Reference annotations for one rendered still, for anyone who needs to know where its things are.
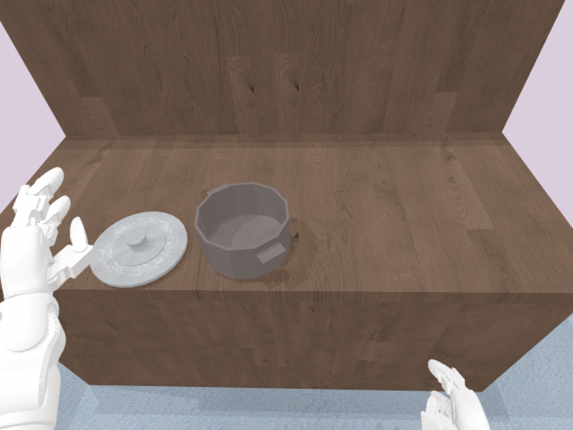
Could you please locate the robot right hand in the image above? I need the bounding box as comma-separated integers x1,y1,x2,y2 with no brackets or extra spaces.
421,359,491,430

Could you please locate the pot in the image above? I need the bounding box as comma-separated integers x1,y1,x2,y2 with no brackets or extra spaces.
194,182,290,280

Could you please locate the lid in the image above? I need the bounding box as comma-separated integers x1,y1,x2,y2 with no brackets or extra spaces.
90,211,188,288

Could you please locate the knob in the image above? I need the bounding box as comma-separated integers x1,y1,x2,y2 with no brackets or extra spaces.
125,230,147,248

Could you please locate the table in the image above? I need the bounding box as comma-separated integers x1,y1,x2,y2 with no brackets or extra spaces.
0,0,573,392

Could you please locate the robot left forearm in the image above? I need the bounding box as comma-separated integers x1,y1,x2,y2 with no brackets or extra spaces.
0,292,65,430

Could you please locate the robot left hand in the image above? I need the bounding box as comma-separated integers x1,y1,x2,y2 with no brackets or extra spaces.
0,168,95,300

